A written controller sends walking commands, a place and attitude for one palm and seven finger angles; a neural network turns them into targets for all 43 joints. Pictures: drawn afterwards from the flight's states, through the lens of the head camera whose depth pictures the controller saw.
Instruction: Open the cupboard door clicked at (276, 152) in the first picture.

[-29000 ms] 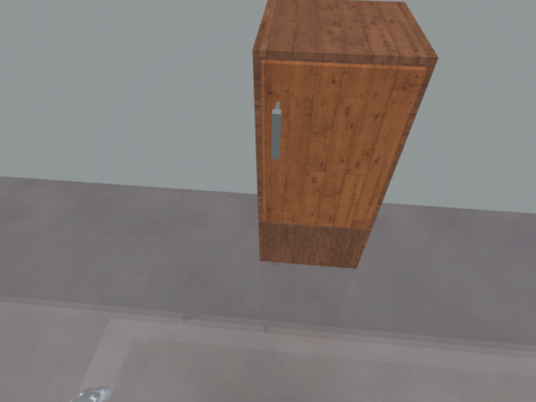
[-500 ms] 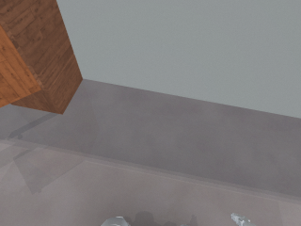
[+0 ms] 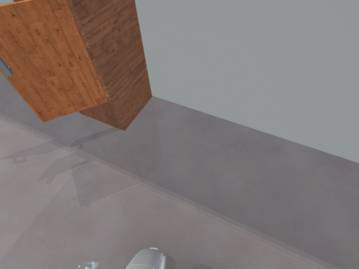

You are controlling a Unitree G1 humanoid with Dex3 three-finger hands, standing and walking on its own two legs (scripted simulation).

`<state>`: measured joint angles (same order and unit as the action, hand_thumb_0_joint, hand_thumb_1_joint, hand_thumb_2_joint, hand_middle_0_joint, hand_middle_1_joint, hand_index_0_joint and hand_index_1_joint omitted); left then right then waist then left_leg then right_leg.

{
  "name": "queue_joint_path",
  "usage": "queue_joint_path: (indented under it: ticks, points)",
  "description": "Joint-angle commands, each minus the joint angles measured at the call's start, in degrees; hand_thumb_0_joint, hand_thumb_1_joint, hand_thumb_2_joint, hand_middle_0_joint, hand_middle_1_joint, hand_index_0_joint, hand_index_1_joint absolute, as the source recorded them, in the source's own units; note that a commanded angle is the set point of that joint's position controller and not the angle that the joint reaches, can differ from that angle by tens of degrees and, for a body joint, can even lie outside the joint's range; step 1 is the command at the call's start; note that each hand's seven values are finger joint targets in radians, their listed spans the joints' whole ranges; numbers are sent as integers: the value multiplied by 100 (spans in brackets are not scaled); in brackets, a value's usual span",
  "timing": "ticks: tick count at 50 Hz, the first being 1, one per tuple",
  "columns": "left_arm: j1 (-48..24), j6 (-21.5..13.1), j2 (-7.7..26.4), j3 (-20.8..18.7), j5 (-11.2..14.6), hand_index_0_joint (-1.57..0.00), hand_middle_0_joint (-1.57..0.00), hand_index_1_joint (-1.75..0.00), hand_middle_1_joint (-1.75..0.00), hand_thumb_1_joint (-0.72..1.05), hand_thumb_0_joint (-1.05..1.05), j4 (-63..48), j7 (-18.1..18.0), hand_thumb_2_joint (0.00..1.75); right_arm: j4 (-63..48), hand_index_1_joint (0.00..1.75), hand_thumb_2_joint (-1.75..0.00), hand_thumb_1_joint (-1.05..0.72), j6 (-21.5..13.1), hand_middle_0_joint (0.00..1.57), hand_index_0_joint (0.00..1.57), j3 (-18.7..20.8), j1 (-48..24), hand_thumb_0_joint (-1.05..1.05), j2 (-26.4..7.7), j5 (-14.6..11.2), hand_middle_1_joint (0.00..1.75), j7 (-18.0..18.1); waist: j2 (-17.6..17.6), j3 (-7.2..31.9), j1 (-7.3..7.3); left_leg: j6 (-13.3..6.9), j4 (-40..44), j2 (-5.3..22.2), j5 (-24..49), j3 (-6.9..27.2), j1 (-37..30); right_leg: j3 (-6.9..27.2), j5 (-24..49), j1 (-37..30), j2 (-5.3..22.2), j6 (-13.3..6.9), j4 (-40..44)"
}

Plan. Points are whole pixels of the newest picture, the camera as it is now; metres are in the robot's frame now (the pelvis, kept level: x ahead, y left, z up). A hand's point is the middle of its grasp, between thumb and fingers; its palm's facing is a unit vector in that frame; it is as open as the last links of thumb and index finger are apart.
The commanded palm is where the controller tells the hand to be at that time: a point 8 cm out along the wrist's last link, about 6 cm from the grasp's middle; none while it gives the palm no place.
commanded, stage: turn to face it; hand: left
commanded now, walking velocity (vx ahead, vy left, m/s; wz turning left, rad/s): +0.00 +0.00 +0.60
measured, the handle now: out of the picture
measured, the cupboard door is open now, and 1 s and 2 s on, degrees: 50 50 50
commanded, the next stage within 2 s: take the last steps up to it in 0.68 s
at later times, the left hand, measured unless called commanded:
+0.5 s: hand out of the picture +0.03 +0.25 -0.16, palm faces +0.29 -0.92 -0.25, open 7.4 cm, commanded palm none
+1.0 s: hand out of the picture -0.06 +0.17 -0.17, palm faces +0.49 -0.84 -0.21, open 7.3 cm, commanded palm none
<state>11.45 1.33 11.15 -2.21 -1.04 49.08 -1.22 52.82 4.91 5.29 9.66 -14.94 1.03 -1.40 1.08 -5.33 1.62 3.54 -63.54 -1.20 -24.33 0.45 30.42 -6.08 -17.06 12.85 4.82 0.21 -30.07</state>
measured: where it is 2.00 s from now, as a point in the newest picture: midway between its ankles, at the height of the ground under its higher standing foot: (148, 251)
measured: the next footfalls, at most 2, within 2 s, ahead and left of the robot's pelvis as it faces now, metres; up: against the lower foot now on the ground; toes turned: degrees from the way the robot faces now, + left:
left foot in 0.20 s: +0.04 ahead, +0.13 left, +0.00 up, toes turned +13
right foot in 0.64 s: +0.07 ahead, -0.12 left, +0.00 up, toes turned +16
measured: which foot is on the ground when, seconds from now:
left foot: up 0.00-0.18, down 0.20-0.66, up 0.68-1.00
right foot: down 0.00-0.20, up 0.22-0.62, down 0.64-1.00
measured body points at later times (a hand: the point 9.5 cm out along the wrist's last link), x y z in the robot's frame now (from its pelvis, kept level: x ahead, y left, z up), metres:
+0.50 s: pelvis +0.00 +0.02 +0.00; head +0.04 +0.05 +0.45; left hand +0.02 +0.30 -0.14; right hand +0.15 -0.20 -0.13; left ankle +0.00 +0.12 -0.74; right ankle +0.04 -0.14 -0.67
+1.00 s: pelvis +0.02 +0.00 +0.00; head +0.04 +0.02 +0.45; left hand -0.09 +0.22 -0.15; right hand +0.19 -0.20 -0.14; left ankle -0.04 +0.11 -0.70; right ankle +0.03 -0.13 -0.74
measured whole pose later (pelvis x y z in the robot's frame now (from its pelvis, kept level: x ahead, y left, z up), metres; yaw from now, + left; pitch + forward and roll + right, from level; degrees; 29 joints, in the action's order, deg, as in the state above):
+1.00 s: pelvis +0.02 +0.00 +0.00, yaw +26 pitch +0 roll +1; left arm 17.4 -1.2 10.9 -3.0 -1.7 56.7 -0.3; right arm 57.2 3.3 3.8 9.6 -12.5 1.0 -1.4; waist -2.1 -4.2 -2.3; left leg 2.6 -44.8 0.5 -25.1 -3.2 20.9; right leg -8.8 -17.4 8.3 5.8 0.7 -26.1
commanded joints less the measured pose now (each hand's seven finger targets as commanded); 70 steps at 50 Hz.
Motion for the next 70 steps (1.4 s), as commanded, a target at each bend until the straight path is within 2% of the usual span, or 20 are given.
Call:
queue_joint_path:
  ticks: [1, 5, 8, 9, 10, 11, 12, 17, 26, 30, 31, 33, 39, 48, 52, 53, 54, 56, 60, 70]
  points:
    - [249, -186, 1130, -302, -27, -20, -20, -30, -30, 90, 0, -354, -66, 90, -580, 30, -90, -90, -158, 20, 20, 4, -567, 0, -195, -42, 30, -55, -1109, 571, -280, 82, 672, 236, -22, -325, 110, 401, 2913, -939, 1390, -617, 896]
    - [522, -167, 1311, -377, -76, -20, -20, -30, -30, 90, 0, -187, -53, 90, -644, 30, -90, -90, -247, 20, 20, -69, -740, 0, -119, -60, 30, -59, -1327, 697, -465, -22, 1948, 185, -212, -598, -430, 331, 3265, -1128, 1621, -659, 502]
    - [403, -141, 1362, -412, -8, -20, -20, -30, -30, 90, 0, -169, 4, 90, -523, 30, -90, -90, -313, 20, 20, -54, -247, 0, -273, -37, 30, -22, -1068, 861, -187, -154, 3297, 42, 834, -691, -1577, -53, 3003, -607, 1459, -277, -204]
    - [289, -119, 1270, -396, 37, -20, -20, -30, -30, 90, 0, -227, 23, 90, -429, 30, -90, -90, -357, 20, 20, 17, 158, 0, -536, -21, 30, -5, -490, 1075, 75, -298, 3842, 332, 1729, -322, -2486, -282, 2376, 34, 1326, -7, -936]
    - [251, -85, 886, -309, 65, -20, -20, -30, -30, 90, 0, -403, 60, 90, -394, 30, -90, -90, -401, 20, 20, 180, 554, 0, -1161, 22, 30, 30, 1188, 1347, 265, -962, 4043, 1833, 3359, 1711, -3450, -504, -531, 1555, 509, 444, -2248]
    - [-213, -34, 688, -202, 42, -20, -20, -30, -30, 90, 0, -600, 32, 90, -277, 30, -90, -90, -362, 20, 20, 257, 972, 0, -1506, 14, 30, 112, 1490, 1336, 475, -1700, 4134, 2581, 4946, 2521, -3373, 60, -2267, 2192, 189, 488, -3138]
    - [-356, 4, 833, -229, 14, -20, -20, -30, -30, 90, 0, -651, 12, 90, -239, 30, -90, -90, -356, 20, 20, 217, 994, 0, -1466, 43, 30, 150, 864, 1275, 435, -1858, 4082, 2600, 4389, 2170, -3124, 466, -2028, 2161, 298, 384, -3552]
    - [-72, 81, 731, -277, -18, -20, -20, -30, -30, 90, 0, -136, 87, 90, -438, 30, -90, -90, -464, 20, 20, -11, 81, 0, -839, 30, 30, 279, 595, 854, -94, -1223, 4448, 1477, 3079, 1244, -2211, 648, -509, 1909, 142, 428, -3647]
    - [-256, 48, 589, -177, 15, -20, -20, -30, -30, 90, 0, -173, 76, 90, -268, 30, -90, -90, -400, 20, 20, 9, 234, 0, -829, 68, 30, 236, 817, 759, -19, -1296, 4460, 1345, 2427, 1557, -1882, 390, -778, 916, -266, 369, -1537]
    - [356, -52, 686, -211, 41, -20, -20, -30, -30, 90, 0, 32, 35, 90, -273, 30, -90, -90, -382, 20, 20, 7, 18, 0, -723, 0, 30, 221, 569, 880, -340, -991, 3945, 1026, 2275, 1485, -1180, 351, 388, -534, -375, 280, 266]
    - [511, -113, 874, -262, 23, -20, -20, -30, -30, 90, 0, 85, -4, 90, -287, 30, -90, -90, -387, 20, 20, -11, 26, 0, -520, -36, 30, 201, 48, 924, -412, -725, 3522, 704, 1714, 1258, -693, 775, 554, -1158, 65, 169, 899]
    - [537, -157, 1514, -351, -59, -20, -20, -30, -30, 90, 0, 25, -44, 90, -454, 30, -90, -90, -337, 20, 20, -48, -91, 0, -272, -55, 30, 162, -1650, 688, -485, -243, 1203, -176, -953, 194, 13, 2669, 885, -631, 2189, -918, 1635]
    - [213, -236, 849, -192, -6, -20, -20, -30, -30, 90, 0, 38, -52, 90, -52, 30, -90, -90, -233, 20, 20, -64, 15, 0, -108, -36, 30, 113, -1218, 523, -186, -67, 254, 146, -92, 14, 1, 876, 3171, -763, 1157, -778, 1018]
    - [1080, -364, 1138, -372, -83, -20, -20, -30, -30, 90, 0, 598, 51, 90, -237, 30, -90, -90, -411, 20, 20, -141, -720, 0, 3, -9, 30, -46, -1094, 287, -655, -152, 2023, 271, -140, -369, -129, 1328, 654, -1219, 1760, -892, 1532]
    - [556, -322, 1151, -387, -52, -20, -20, -30, -30, 90, 0, 596, 108, 90, 36, 30, -90, -90, -530, 20, 20, -168, 179, 0, -32, -3, 30, -22, -872, 388, -109, -276, 3737, 12, 773, -742, -2238, 542, -178, 158, 1315, -434, 893]
    - [429, -294, 957, -348, -22, -20, -20, -30, -30, 90, 0, 525, 150, 90, 201, 30, -90, -90, -581, 20, 20, -94, 736, 0, -365, 0, 30, 44, -66, 587, 176, -440, 4135, 301, 573, -276, -3296, 149, -421, 989, 927, -176, -53]
    - [365, -273, 564, -260, 29, -20, -20, -30, -30, 90, 0, 353, 207, 90, 338, 30, -90, -90, -618, 20, 20, 72, 1397, 0, -975, 86, 30, 106, 1772, 841, 439, -1044, 4663, 1782, 12, 1879, -4025, -544, -1480, 2242, 72, 198, -1854]
    - [-327, -304, 541, -193, -29, -20, -20, -30, -30, 90, 0, 98, 186, 90, 384, 30, -90, -90, -583, 20, 20, 8, 1698, 0, -982, 80, 30, 227, 1000, 471, 493, -1756, 5119, 2344, 315, 2290, -3463, 299, -1609, 2959, 174, 19, -3499]
    - [220, -229, 462, -155, -70, -20, -20, -30, -30, 90, 0, 558, 256, 90, 222, 30, -90, -90, -773, 20, 20, -221, 848, 0, -383, 35, 30, 266, 515, 45, -120, -1376, 5418, 1591, 853, 1171, -2356, 503, -166, 2401, 312, 31, -3697]
    - [-691, -241, 256, -55, -24, -20, -20, -30, -30, 90, 0, 246, 260, 90, 823, 30, -90, -90, -920, 20, 20, -285, 1738, 0, -152, 28, 30, 299, 269, -69, 14, -1467, 5288, 1505, 3133, 441, -3024, 236, 498, 2332, 132, 49, -1790]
